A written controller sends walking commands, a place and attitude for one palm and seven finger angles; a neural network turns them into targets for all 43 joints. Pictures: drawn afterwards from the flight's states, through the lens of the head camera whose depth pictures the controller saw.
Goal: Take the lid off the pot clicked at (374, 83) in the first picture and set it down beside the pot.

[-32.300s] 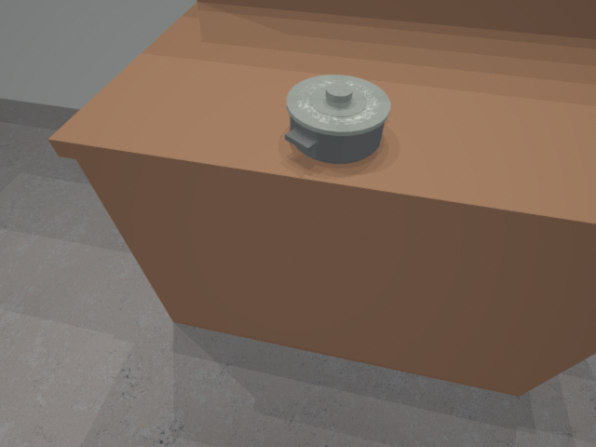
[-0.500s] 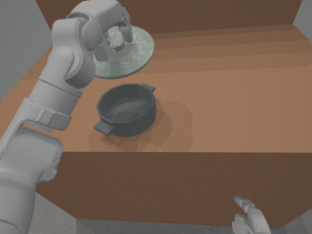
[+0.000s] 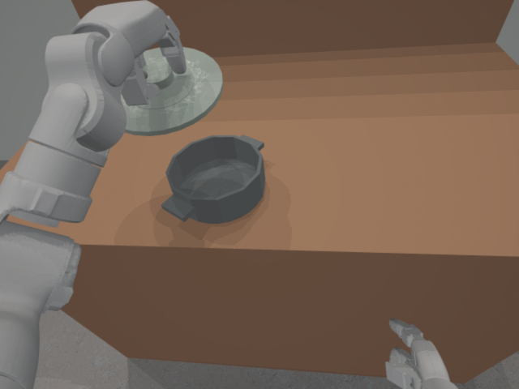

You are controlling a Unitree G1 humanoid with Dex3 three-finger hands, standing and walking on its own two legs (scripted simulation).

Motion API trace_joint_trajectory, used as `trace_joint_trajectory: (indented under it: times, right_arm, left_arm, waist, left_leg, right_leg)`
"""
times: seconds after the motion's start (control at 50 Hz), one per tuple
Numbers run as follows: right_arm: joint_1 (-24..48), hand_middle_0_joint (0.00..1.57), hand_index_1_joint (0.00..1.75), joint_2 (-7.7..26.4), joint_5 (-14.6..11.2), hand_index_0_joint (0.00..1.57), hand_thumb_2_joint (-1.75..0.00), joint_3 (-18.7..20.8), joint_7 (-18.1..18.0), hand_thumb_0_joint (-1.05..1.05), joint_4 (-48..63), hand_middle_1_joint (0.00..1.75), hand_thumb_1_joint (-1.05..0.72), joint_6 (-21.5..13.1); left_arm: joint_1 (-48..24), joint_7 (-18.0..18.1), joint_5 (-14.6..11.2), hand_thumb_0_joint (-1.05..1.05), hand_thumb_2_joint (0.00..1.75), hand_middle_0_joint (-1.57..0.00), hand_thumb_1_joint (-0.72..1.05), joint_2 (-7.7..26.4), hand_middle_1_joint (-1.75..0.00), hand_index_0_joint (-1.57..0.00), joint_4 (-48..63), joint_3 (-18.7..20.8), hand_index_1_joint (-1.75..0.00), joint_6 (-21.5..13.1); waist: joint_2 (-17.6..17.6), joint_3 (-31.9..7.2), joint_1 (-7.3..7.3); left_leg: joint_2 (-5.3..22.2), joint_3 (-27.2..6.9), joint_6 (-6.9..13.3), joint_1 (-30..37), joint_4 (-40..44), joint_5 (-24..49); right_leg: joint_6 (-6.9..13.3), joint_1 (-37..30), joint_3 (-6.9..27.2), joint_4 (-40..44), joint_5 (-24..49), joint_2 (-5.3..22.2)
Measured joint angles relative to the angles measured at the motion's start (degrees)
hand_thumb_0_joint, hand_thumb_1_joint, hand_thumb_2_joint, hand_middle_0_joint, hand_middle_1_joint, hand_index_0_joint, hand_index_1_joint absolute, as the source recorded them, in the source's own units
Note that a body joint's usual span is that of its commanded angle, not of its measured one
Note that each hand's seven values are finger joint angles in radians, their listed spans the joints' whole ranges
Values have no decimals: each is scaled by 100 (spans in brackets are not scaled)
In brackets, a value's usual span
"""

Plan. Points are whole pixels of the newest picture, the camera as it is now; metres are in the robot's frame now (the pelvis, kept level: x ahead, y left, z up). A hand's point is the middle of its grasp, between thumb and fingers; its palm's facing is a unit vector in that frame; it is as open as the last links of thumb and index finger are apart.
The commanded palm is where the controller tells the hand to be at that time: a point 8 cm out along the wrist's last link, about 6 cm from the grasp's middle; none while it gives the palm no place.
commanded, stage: move the lid sideways beside the pot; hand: left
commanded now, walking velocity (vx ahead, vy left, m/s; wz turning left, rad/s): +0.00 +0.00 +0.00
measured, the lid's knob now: (156, 75) +0.45 +0.16 +0.28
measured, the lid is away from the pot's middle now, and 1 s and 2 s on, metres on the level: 0.05 0.18 0.21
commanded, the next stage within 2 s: lower the lid onto the table in 1.56 s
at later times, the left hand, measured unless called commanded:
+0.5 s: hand (100, 71) +0.42 +0.22 +0.31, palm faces -0.05 -0.03 -1.00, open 7.5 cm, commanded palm +0.39 +0.23 +0.37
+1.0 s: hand (55, 85) +0.41 +0.28 +0.30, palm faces -0.09 -0.03 -1.00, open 7.5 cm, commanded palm +0.38 +0.29 +0.37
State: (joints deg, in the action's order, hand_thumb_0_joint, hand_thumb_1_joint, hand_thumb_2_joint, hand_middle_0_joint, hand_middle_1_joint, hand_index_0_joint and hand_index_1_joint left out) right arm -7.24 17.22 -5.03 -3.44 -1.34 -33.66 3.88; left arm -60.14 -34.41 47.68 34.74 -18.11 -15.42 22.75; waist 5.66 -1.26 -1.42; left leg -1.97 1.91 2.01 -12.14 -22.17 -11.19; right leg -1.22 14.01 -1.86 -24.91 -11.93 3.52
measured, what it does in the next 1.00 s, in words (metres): stands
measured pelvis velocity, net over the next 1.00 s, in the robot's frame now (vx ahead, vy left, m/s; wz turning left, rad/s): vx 0.00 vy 0.01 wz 0.01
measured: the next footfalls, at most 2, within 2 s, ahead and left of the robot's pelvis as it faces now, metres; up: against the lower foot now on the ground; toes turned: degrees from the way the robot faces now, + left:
none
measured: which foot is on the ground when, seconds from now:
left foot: down 0.00-1.00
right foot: down 0.00-1.00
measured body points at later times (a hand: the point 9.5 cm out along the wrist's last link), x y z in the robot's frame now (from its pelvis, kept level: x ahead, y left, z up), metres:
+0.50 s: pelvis +0.00 +0.01 +0.00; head +0.01 -0.03 +0.45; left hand +0.42 +0.22 +0.36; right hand +0.16 -0.23 -0.11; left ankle +0.00 +0.10 -0.74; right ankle +0.01 -0.13 -0.74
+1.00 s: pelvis +0.00 +0.01 +0.00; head +0.02 -0.03 +0.45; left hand +0.41 +0.28 +0.35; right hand +0.17 -0.23 -0.11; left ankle +0.00 +0.10 -0.74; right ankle +0.01 -0.13 -0.74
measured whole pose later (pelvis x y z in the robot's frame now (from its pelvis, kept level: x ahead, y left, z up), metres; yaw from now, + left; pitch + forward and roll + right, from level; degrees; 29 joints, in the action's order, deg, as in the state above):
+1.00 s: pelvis +0.00 +0.01 +0.00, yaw +1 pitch +2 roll +0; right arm -8.4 18.0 -6.0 -3.4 -2.3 -33.5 7.2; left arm -59.5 -36.9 49.7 46.1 -27.7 -7.1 15.3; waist 4.8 0.0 -0.5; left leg -1.9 1.1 2.5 -14.3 -23.1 -11.1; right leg -1.5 14.5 -2.7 -22.8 -10.5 3.4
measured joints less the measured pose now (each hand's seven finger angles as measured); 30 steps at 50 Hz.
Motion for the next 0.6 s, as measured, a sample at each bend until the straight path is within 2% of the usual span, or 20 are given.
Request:
trace_joint_trajectory:
  times: [0.14, 0.2, 0.32, 0.6]
  right_arm:
    - [17, 20, 30, -17, -36, 20, -90, -34, -45, 1, -46, 30, -91, 21]
    - [-64, 20, 30, -10, -31, 20, -90, -7, -31, 1, -29, 30, -91, 26]
    - [-151, 20, 30, 14, -44, 20, -90, -15, -46, 1, -92, 30, -91, 65]
    - [-280, 20, 30, 49, -48, 20, -90, 31, -30, 1, -13, 30, -91, 184]
  left_arm:
    - [-257, -21, 59, -1, 116, -87, 7, 209, -65, -84, -643, 134, -65, -52]
    - [-206, -40, 128, -1, 116, -87, 7, 277, -65, -84, -589, 159, -64, -86]
    - [-179, -90, 99, 0, 116, -86, 7, 356, -66, -84, -698, 223, -64, -257]
    - [-63, -154, 208, 0, 115, -86, 8, 700, -66, -84, -826, 620, -64, -461]
  waist:
    - [-50, 26, 69]
    - [-57, 28, 73]
    - [-56, 36, 108]
    - [-40, 51, 162]
  left_leg:
    - [-4, 0, 7, -50, -7, 30]
    - [-8, -2, 17, -70, -18, 32]
    - [-19, -13, 35, -73, -41, 14]
    - [-12, 23, 57, -123, -7, 17]
  right_leg:
    - [-6, 40, 1, 16, 44, 3]
    - [-8, 49, -1, 24, 54, 7]
    - [-20, 24, -12, 47, 56, 18]
    - [-43, 61, 26, 143, 108, 6]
